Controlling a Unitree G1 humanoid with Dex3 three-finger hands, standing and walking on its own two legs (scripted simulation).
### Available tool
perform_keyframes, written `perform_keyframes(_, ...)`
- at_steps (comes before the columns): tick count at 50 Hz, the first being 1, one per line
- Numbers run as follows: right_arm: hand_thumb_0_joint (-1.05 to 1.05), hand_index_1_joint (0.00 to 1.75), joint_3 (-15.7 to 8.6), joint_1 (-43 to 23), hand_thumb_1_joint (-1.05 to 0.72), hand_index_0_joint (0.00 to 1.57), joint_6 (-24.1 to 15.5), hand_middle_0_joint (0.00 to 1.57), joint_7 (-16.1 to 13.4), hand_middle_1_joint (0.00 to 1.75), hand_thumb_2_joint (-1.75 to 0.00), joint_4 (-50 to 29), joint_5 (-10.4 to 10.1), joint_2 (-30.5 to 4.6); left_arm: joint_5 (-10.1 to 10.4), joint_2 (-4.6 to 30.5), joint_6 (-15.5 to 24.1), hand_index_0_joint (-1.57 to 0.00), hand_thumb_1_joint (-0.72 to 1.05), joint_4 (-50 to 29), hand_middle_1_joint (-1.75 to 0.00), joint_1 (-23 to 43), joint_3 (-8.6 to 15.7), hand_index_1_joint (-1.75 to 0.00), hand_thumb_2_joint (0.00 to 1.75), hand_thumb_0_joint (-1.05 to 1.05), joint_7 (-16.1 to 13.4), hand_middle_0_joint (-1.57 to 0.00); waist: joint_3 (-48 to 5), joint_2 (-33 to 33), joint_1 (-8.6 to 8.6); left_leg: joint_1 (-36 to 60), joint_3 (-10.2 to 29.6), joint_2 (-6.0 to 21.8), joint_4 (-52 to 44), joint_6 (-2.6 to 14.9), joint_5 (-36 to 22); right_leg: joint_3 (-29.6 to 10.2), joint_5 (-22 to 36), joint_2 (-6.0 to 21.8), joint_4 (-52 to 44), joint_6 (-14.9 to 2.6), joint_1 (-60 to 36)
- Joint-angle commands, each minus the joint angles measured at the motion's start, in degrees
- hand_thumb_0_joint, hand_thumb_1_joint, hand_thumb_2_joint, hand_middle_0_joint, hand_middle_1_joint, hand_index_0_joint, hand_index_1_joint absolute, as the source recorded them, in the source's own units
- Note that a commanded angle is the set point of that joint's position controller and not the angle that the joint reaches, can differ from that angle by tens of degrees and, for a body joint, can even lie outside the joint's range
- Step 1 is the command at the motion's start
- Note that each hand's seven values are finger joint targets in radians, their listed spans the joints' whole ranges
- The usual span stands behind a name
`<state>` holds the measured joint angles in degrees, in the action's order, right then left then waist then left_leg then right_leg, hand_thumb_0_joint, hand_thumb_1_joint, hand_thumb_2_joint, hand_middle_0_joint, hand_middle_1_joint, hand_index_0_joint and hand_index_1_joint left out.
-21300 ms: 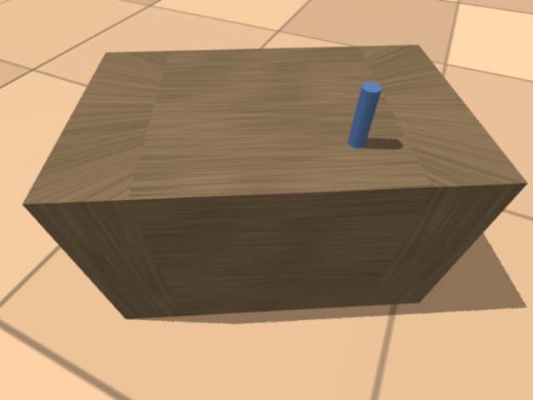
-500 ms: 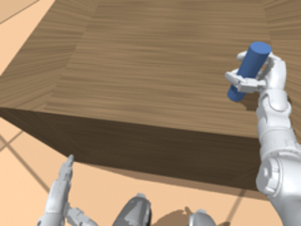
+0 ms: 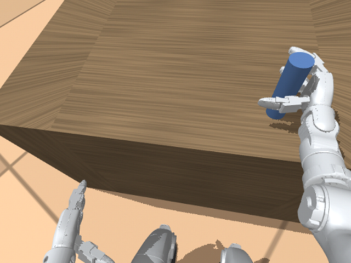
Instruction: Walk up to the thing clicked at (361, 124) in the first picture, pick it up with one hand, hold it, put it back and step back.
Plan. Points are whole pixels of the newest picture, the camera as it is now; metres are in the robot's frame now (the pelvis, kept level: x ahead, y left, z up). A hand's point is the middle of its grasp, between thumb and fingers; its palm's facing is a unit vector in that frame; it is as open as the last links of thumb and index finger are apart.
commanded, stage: withdraw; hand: right
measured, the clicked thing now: (286, 90) +0.49 -0.15 +0.08
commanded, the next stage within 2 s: rise in 0.26 s
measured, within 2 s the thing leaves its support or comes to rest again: neither
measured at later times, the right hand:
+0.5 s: hand out of the picture +0.49 -0.23 +0.18, palm faces +0.13 +0.98 -0.17, open 17.5 cm
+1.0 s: hand out of the picture +0.34 -0.28 +0.17, palm faces +0.33 +0.88 -0.33, open 17.5 cm
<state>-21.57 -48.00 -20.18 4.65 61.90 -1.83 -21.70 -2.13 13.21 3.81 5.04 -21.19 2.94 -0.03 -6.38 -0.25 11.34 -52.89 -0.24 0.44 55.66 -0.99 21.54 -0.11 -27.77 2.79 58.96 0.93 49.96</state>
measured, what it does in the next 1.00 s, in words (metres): rises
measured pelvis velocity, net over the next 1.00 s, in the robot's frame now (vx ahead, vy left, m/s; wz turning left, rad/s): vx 0.04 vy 0.00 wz -0.03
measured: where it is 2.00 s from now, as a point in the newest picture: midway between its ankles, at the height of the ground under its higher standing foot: outside the picture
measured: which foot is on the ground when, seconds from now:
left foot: down 0.00-1.00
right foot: down 0.00-1.00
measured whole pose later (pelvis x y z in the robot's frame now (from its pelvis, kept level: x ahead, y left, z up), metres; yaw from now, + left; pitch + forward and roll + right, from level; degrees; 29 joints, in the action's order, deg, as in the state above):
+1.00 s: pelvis +0.04 +0.00 +0.06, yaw -2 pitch +5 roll +1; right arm -16.9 -4.0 -1.5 0.9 12.7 -3.5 -23.3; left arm 3.8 14.2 0.0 21.9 -20.0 6.0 -0.9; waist -5.2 2.6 -1.3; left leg -22.1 -1.2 1.5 34.2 -1.1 16.8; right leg -0.2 -21.1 1.6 35.4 0.9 19.1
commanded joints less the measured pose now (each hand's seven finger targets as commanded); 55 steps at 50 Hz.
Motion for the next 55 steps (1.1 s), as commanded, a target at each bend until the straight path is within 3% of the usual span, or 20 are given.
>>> perform_keyframes(1, 0.00, 0.17, -1.8, -30.1, 0.47, 0.16, -4.6, 0.16, -0.4, 0.17, -0.15, -16.9, -0.6, -15.5, 0.3, 7.2, 2.9, -0.06, -0.52, -9.9, -0.05, -0.9, 3.6, -0.04, 0.03, 0.00, -0.7, -0.05, -31.7, 6.7, -0.26, 20.4, 0.1, -1.3, -5.3, 1.35, -17.8, 0.5, 18.1, -2.3, -6.4, -1.50, -13.6)
perform_keyframes(9, 0.00, 0.06, -3.0, -30.4, 0.58, 0.06, 0.3, 0.07, 0.3, 0.06, -0.04, -23.0, -1.4, -21.1, 1.7, 8.8, 1.2, -0.05, -0.54, -7.5, -0.05, -1.5, 4.0, -0.04, 0.04, 0.00, -1.7, -0.05, -34.0, 9.9, -2.83, 26.4, -0.9, -1.4, -8.0, 1.82, -22.4, 0.5, 25.4, -2.4, -10.4, -0.67, -20.9)
perform_keyframes(13, 0.00, 0.05, -0.6, -26.8, 0.57, 0.06, 5.1, 0.07, 2.7, 0.05, -0.03, -17.4, -2.5, -16.3, 2.5, 7.4, 1.1, -0.05, -0.55, -1.8, -0.04, 0.4, 2.3, -0.04, 0.04, 0.00, -2.1, -0.05, -25.6, 6.9, -3.41, 25.2, -1.9, -1.7, -10.7, 1.99, -21.6, 0.0, 26.6, -1.9, -13.5, -0.46, -21.3)
perform_keyframes(16, 0.00, 0.05, -0.2, -23.8, 0.56, 0.06, 8.2, 0.07, 4.7, 0.05, -0.03, -11.5, -3.1, -15.3, 3.1, 8.6, 1.6, -0.05, -0.55, 1.5, -0.04, 2.2, 3.6, -0.04, 0.04, 0.00, -2.3, -0.05, -19.9, 3.0, -3.39, 22.9, -2.1, -1.7, -13.1, 1.78, -16.5, -0.5, 22.0, -1.4, -16.0, -0.94, -20.9)
perform_keyframes(18, 0.00, 0.05, 0.9, -26.8, 0.57, 0.07, 9.0, 0.07, 6.2, 0.05, -0.03, -13.7, -3.8, -15.1, 3.4, 7.7, 2.5, -0.05, -0.55, -1.7, -0.04, 6.4, 1.7, -0.04, 0.04, 0.00, -2.2, -0.05, -20.2, 1.5, -3.88, 25.1, -1.7, -1.4, -14.6, 1.36, -15.6, -0.1, 19.3, -1.6, -17.3, -1.38, -21.1)
perform_keyframes(19, 0.00, 0.05, 0.3, -25.3, 0.53, 0.06, 9.6, 0.05, 7.0, 0.05, -0.04, -10.9, -4.2, -15.8, 3.4, 8.8, 2.6, -0.06, -0.56, 1.6, -0.07, 4.3, 3.3, -0.08, 0.06, 0.00, -2.6, -0.06, -19.9, 1.2, -3.35, 25.0, -1.9, -1.5, -14.5, 1.40, -16.4, -0.2, 20.5, -1.5, -17.5, -1.28, -21.8)
perform_keyframes(20, 0.00, 0.05, 0.6, -17.0, 0.55, 0.06, 11.5, 0.05, 4.1, 0.05, -0.03, -3.9, 1.8, -24.0, 3.5, 10.4, 1.3, -0.06, -0.53, 2.5, -0.07, 0.1, 4.9, -0.06, 0.04, 0.00, -2.5, -0.06, -15.5, -0.8, -6.53, 26.0, -2.1, -1.3, -17.0, 1.46, -13.2, 0.9, 18.3, -2.2, -19.7, -1.11, -21.2)
perform_keyframes(22, 0.00, 0.05, 3.2, -27.2, 0.56, 0.06, 11.3, 0.05, 2.7, 0.05, -0.02, -14.3, 1.1, -20.9, 3.6, 8.0, 0.8, -0.06, -0.53, 4.2, -0.06, -0.6, 3.0, -0.06, 0.03, 0.00, -1.7, -0.05, -16.7, 2.2, -5.40, 26.1, -1.7, -1.2, -17.8, 1.38, -13.7, 1.2, 18.4, -2.1, -21.0, -1.11, -23.8)
perform_keyframes(24, 0.00, 0.05, 2.0, -25.0, 0.56, 0.06, 11.9, 0.05, 1.7, 0.05, -0.02, -13.7, 1.9, -24.5, 3.8, 6.2, 0.6, -0.06, -0.52, 5.5, -0.06, 1.1, 1.1, -0.05, 0.03, 0.00, -1.1, -0.05, -17.3, 1.8, -6.93, 28.0, -2.0, -1.1, -18.5, 1.27, -14.6, 1.5, 19.4, -2.3, -21.1, -1.17, -24.4)
perform_keyframes(27, 0.00, 0.05, -1.8, -27.2, 0.59, 0.06, 11.9, 0.05, -0.8, 0.05, -0.02, -19.4, 3.1, -32.9, 4.1, 6.8, 0.5, -0.06, -0.52, 5.6, -0.06, 3.2, 0.7, -0.04, 0.03, 0.00, -0.8, -0.05, -22.5, 2.9, -8.65, 34.3, -1.0, -0.3, -19.3, 0.97, -17.9, 2.5, 21.1, -3.0, -21.7, -1.31, -25.2)
perform_keyframes(29, 0.00, 0.05, -3.3, -24.3, 0.56, 0.06, 11.8, 0.06, -2.3, 0.05, -0.05, -19.5, 3.3, -34.6, 4.3, 7.4, 0.3, -0.06, -0.53, 8.1, -0.05, 2.8, 1.7, -0.04, 0.05, 0.00, -1.1, -0.05, -22.7, 3.6, -9.58, 36.7, -0.8, 0.0, -19.8, 0.89, -19.8, 3.0, 22.4, -3.4, -22.0, -1.23, -25.9)
perform_keyframes(35, 0.00, 0.05, -0.1, -15.4, 0.58, 0.06, 11.7, 0.06, -4.7, 0.05, -0.04, -24.2, 2.6, -27.0, 4.7, 9.4, 1.2, -0.05, -0.53, 3.1, -0.05, 9.6, 2.9, -0.04, 0.05, 0.00, -2.0, -0.04, -26.4, 5.5, -9.78, 37.4, -2.4, -0.6, -19.7, 1.88, -25.0, 1.9, 32.5, -2.3, -22.6, -0.10, -33.7)
perform_keyframes(37, 0.00, 0.05, 0.4, -2.8, 0.59, 0.06, 12.8, 0.06, -4.8, 0.05, -0.04, -21.6, 2.3, -24.3, 4.8, 10.3, 0.9, -0.05, -0.54, 5.8, -0.05, 3.0, 4.7, -0.04, 0.06, 0.00, -2.2, -0.04, -21.7, 3.7, -9.67, 37.0, -3.1, -0.8, -19.9, 2.08, -27.1, 1.7, 35.9, -2.1, -23.1, 0.10, -33.7)
perform_keyframes(41, 0.00, 0.05, 2.3, 8.0, 0.57, 0.06, 13.9, 0.06, -4.1, 0.05, -0.04, -36.8, 0.0, -19.9, 5.7, 7.8, -0.1, -0.05, -0.54, 7.8, -0.05, -1.4, 4.2, -0.04, 0.05, 0.00, -1.9, -0.05, -15.8, 6.0, -10.67, 36.1, -3.3, -0.6, -21.2, 2.18, -27.3, 2.0, 37.0, -2.2, -24.5, -0.05, -35.3)
perform_keyframes(44, 0.00, 0.05, 1.0, 20.0, 0.56, 0.06, 15.1, 0.06, -4.1, 0.05, -0.04, -48.8, -1.4, -18.8, 6.2, 7.1, -1.1, -0.05, -0.54, 11.0, -0.05, -1.5, 4.9, -0.05, 0.06, 0.00, -1.3, -0.05, -9.0, 6.1, -11.71, 35.4, -3.9, -0.9, -22.8, 2.22, -23.0, 2.1, 32.3, -2.2, -26.9, -0.24, -33.6)
perform_keyframes(46, 0.00, 0.05, 1.6, 21.6, 0.54, 0.05, 14.6, 0.06, -4.1, 0.05, -0.05, -64.1, -2.1, -16.8, 6.2, 7.2, -1.2, -0.05, -0.54, 7.9, -0.06, 0.9, 5.4, -0.05, 0.06, 0.00, -0.9, -0.05, -10.4, 6.1, -11.64, 36.8, -4.0, -0.9, -23.5, 2.05, -22.3, 2.2, 30.7, -2.0, -27.8, -0.41, -35.3)
perform_keyframes(47, 0.00, 0.05, -1.2, 27.7, 0.55, 0.05, 14.7, 0.06, -4.6, 0.05, -0.05, -65.0, -2.2, -18.7, 6.2, 8.4, -1.6, -0.05, -0.54, 10.5, -0.06, 0.3, 7.3, -0.05, 0.06, 0.00, -1.1, -0.05, -8.6, 6.2, -12.22, 37.2, -4.2, -0.9, -24.0, 2.03, -21.9, 2.1, 30.9, -2.1, -28.0, -0.35, -35.1)
perform_keyframes(50, 0.00, 0.05, -1.0, 35.4, 0.54, 0.05, 13.9, 0.06, -5.5, 0.05, -0.05, -79.3, -2.8, -15.5, 5.9, 8.6, -1.9, -0.05, -0.54, 7.5, -0.06, 3.6, 7.6, -0.06, 0.07, 0.00, -1.5, -0.05, -9.8, 5.2, -12.53, 39.9, -4.0, -0.6, -24.1, 1.76, -23.2, 1.9, 30.8, -2.2, -28.5, -0.50, -36.5)
perform_keyframes(52, 0.00, 0.05, -2.2, 42.4, 0.56, 0.05, 13.4, 0.06, -6.8, 0.05, -0.05, -84.8, -2.9, -15.2, 5.6, 8.2, -1.9, -0.05, -0.54, 6.7, -0.06, 5.1, 7.3, -0.06, 0.07, 0.00, -2.4, -0.05, -9.9, 6.4, -13.31, 41.4, -3.9, -0.3, -24.6, 1.74, -23.0, 1.7, 31.5, -2.2, -28.8, -0.40, -37.3)
perform_keyframes(55, 0.00, 0.05, -1.1, 56.2, 0.56, 0.05, 13.5, 0.06, -7.4, 0.05, -0.05, -84.7, -2.7, -10.4, 5.0, 7.2, -2.0, -0.05, -0.54, 8.2, -0.06, 5.4, 6.8, -0.06, 0.07, 0.00, -3.3, -0.05, -4.7, 3.3, -13.83, 41.4, -3.8, 0.0, -25.3, 1.28, -20.5, 1.9, 27.1, -2.5, -29.3, -0.87, -34.4)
